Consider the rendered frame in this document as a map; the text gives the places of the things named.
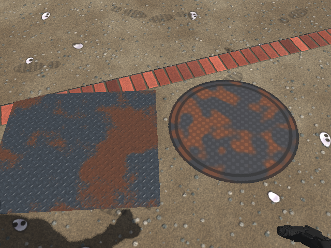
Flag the right robot hand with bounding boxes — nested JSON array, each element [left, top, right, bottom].
[[277, 225, 331, 248]]

